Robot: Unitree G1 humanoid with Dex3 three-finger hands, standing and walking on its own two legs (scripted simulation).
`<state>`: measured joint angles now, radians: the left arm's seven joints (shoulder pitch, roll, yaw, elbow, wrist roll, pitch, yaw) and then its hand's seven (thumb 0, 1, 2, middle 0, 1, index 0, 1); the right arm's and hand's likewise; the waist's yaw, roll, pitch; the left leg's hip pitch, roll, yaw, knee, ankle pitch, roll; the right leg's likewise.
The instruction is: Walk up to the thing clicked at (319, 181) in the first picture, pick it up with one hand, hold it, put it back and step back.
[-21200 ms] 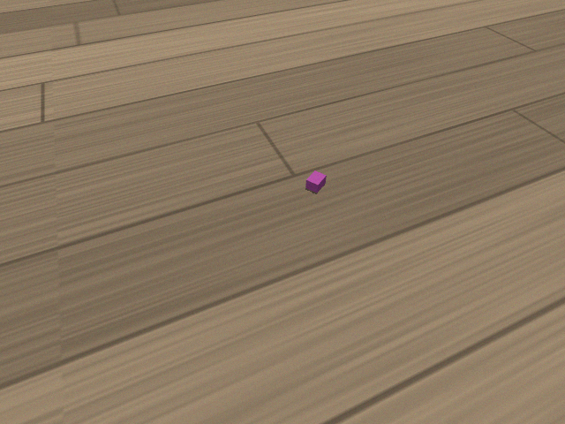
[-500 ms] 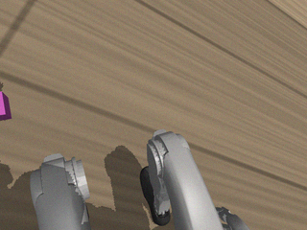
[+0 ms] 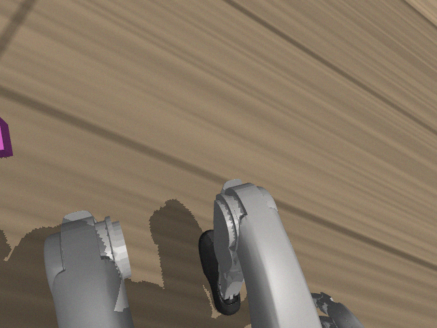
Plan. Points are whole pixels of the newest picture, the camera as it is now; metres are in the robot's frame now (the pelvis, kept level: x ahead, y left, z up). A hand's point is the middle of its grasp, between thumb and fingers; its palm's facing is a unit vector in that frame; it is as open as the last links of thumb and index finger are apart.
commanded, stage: rest palm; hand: left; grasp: from above
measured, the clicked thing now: out of the picture +0.47 +0.35 -0.29
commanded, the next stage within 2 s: close in 1.98 s
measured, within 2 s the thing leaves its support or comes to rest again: neither
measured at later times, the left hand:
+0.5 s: hand out of the picture +0.46 +0.35 -0.24, palm faces -0.47 -0.11 -0.88, open 12.9 cm
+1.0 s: hand out of the picture +0.45 +0.35 -0.25, palm faces -0.46 -0.12 -0.88, open 13.1 cm
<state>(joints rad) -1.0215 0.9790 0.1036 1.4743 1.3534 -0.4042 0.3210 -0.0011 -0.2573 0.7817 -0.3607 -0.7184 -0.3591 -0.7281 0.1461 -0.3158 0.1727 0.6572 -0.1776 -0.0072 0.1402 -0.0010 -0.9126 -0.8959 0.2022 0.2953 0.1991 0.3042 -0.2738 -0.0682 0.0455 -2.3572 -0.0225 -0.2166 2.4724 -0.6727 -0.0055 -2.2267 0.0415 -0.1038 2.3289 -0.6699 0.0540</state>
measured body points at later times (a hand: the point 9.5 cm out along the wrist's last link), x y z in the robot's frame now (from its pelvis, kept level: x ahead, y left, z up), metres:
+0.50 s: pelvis +0.01 +0.00 -0.02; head +0.28 +0.12 +0.32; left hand +0.48 +0.35 -0.19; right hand +0.05 -0.26 -0.08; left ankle +0.07 +0.12 -0.28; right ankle +0.11 -0.13 -0.28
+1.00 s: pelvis +0.00 +0.00 -0.02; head +0.27 +0.14 +0.32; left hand +0.47 +0.35 -0.20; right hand +0.07 -0.26 -0.07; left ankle +0.07 +0.12 -0.28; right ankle +0.11 -0.13 -0.28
